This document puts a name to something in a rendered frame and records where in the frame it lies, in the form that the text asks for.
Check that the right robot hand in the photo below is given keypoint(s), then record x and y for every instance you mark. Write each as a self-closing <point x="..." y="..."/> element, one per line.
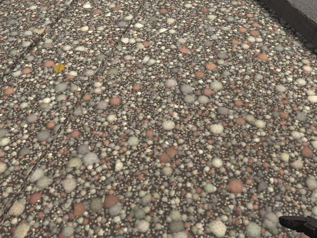
<point x="306" y="225"/>

